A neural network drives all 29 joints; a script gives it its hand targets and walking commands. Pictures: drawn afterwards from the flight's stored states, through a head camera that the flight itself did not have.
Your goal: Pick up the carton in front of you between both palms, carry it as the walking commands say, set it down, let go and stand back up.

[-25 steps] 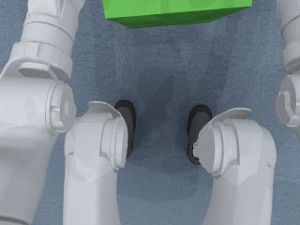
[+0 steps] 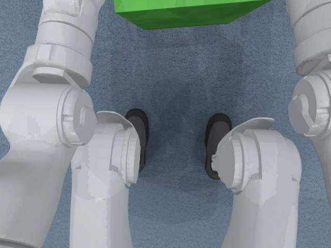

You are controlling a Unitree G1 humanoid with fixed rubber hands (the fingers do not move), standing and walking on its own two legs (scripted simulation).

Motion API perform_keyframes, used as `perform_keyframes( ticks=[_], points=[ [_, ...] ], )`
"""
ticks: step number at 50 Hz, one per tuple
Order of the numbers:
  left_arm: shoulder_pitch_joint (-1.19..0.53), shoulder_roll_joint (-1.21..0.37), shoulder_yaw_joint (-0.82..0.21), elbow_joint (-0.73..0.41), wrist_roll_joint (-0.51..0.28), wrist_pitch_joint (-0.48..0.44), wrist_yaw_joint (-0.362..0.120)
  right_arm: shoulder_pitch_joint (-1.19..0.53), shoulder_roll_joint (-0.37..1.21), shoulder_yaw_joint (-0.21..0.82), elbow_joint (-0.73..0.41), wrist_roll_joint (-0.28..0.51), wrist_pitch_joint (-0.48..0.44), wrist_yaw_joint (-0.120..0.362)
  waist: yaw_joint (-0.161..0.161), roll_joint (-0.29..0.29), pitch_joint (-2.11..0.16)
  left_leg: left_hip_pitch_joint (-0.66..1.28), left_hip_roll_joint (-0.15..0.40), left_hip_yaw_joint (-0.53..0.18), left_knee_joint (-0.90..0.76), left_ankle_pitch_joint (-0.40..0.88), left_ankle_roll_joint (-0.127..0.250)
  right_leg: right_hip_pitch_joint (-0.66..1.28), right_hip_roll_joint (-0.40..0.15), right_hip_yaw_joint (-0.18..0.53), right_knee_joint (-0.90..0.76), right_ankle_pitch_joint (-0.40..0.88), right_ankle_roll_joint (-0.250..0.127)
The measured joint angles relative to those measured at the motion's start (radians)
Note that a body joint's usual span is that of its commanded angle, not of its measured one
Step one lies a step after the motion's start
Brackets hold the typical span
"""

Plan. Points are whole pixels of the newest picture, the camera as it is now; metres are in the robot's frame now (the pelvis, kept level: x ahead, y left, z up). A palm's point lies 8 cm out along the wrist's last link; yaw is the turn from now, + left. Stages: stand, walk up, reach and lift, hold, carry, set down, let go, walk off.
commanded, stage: reach and lift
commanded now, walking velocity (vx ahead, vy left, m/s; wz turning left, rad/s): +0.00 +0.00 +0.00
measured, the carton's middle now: out of the picture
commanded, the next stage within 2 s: none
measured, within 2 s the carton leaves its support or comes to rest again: leaves its support in 0.24 s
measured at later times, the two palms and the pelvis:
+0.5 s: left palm out of the picture +0.54 +0.13 -0.04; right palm out of the picture +0.54 -0.17 -0.03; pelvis +0.01 +0.01 +0.04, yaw -2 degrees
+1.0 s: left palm out of the picture +0.50 +0.13 +0.11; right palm out of the picture +0.50 -0.16 +0.11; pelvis +0.01 +0.01 +0.16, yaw -3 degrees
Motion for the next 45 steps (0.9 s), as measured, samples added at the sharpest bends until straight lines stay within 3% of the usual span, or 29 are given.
perform_keyframes(
  ticks=[5,7,11,13,14,15,20,27,31,37,45],
  points=[
    [0.043,-0.007,0.052,-0.076,0.041,0.058,-0.054,0.052,0.017,-0.079,-0.09,-0.057,0.056,0.039,-0.003,0.002,-0.014,-0.017,-0.004,-0.003,0.033,-0.01,0.001,-0.015,-0.002,-0.003,0.032,-0.011,-0.003],
    [0.054,-0.003,0.047,-0.091,0.038,0.078,-0.054,0.078,0.027,-0.087,-0.129,-0.058,0.075,0.041,-0.006,0.007,-0.023,-0.022,-0.006,-0.005,0.042,-0.016,0.001,-0.017,-0.003,-0.005,0.04,-0.019,-0.004],
    [0.095,-0.008,0.02,-0.141,0.004,0.113,-0.015,0.149,0.049,-0.067,-0.217,-0.037,0.114,0.013,-0.011,0.013,-0.072,-0.041,-0.01,-0.008,0.045,-0.024,0.0,-0.033,-0.006,-0.007,0.043,-0.03,-0.004],
    [0.127,-0.026,0.001,-0.183,-0.012,0.133,0.041,0.198,0.067,-0.053,-0.275,-0.026,0.139,-0.033,-0.01,0.014,-0.109,-0.046,-0.017,-0.014,0.039,-0.028,-0.006,-0.039,-0.002,-0.007,0.035,-0.032,-0.001],
    [0.144,-0.037,0.001,-0.209,-0.014,0.145,0.051,0.221,0.079,-0.053,-0.307,-0.025,0.153,-0.068,-0.007,0.015,-0.122,-0.041,-0.022,-0.018,0.035,-0.029,-0.01,-0.033,0.002,-0.006,0.028,-0.033,0.002],
    [0.167,-0.047,0.007,-0.241,-0.011,0.155,0.051,0.244,0.085,-0.063,-0.339,-0.027,0.165,-0.068,-0.006,0.014,-0.134,-0.03,-0.029,-0.023,0.028,-0.031,-0.013,-0.023,0.007,-0.003,0.02,-0.033,0.005],
    [0.317,-0.119,0.073,-0.364,0.05,0.199,0.035,0.366,0.158,-0.152,-0.437,-0.093,0.215,-0.04,-0.009,0.01,-0.305,-0.016,-0.048,-0.038,-0.038,-0.03,-0.031,-0.016,0.028,0.011,-0.054,-0.013,0.025],
    [0.39,-0.224,0.253,-0.334,0.267,0.241,-0.034,0.44,0.254,-0.341,-0.384,-0.278,0.246,0.029,-0.016,-0.006,-0.524,0.038,-0.028,-0.03,-0.196,0.02,-0.006,0.038,0.039,0.021,-0.221,0.045,0.032],
    [0.401,-0.252,0.307,-0.342,0.347,0.26,-0.058,0.452,0.279,-0.396,-0.376,-0.349,0.254,0.053,-0.012,-0.015,-0.565,0.079,-0.025,-0.029,-0.288,0.057,-0.002,0.079,0.039,0.024,-0.312,0.083,0.03],
    [0.426,-0.264,0.314,-0.405,0.367,0.285,-0.079,0.474,0.315,-0.424,-0.432,-0.387,0.267,0.064,-0.012,-0.014,-0.587,0.122,-0.031,-0.037,-0.381,0.096,-0.005,0.126,0.032,0.02,-0.405,0.116,0.026],
    [0.523,-0.29,0.264,-0.512,0.338,0.323,-0.083,0.586,0.356,-0.394,-0.57,-0.362,0.312,0.066,-0.017,-0.006,-0.629,0.209,-0.029,-0.043,-0.469,0.095,-0.001,0.216,0.026,0.016,-0.496,0.113,0.026]
  ],
)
